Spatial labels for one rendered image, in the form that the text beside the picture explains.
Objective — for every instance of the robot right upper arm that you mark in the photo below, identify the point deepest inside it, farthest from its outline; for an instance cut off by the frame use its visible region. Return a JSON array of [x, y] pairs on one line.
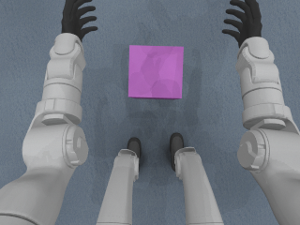
[[273, 159]]

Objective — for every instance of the robot right forearm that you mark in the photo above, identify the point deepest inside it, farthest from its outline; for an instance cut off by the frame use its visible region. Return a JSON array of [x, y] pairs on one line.
[[261, 90]]

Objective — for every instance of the robot left forearm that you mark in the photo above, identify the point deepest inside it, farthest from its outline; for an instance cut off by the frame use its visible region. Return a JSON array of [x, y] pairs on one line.
[[63, 85]]

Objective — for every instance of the robot left hand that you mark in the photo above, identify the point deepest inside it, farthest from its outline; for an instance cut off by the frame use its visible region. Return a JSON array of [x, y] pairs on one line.
[[71, 22]]

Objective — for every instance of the robot left upper arm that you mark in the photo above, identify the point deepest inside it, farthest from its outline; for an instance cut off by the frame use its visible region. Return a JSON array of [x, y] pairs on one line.
[[51, 155]]

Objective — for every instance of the left robot thigh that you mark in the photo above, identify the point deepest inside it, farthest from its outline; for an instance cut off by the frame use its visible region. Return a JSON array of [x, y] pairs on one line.
[[116, 208]]

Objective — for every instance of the left robot shin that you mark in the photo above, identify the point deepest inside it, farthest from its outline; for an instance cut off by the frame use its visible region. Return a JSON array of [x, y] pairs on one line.
[[125, 151]]

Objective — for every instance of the robot right hand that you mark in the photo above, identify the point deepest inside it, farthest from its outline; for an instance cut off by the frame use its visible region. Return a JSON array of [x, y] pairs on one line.
[[250, 25]]

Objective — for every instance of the carton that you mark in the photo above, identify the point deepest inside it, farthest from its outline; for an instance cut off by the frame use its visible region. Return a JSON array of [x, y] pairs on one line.
[[155, 72]]

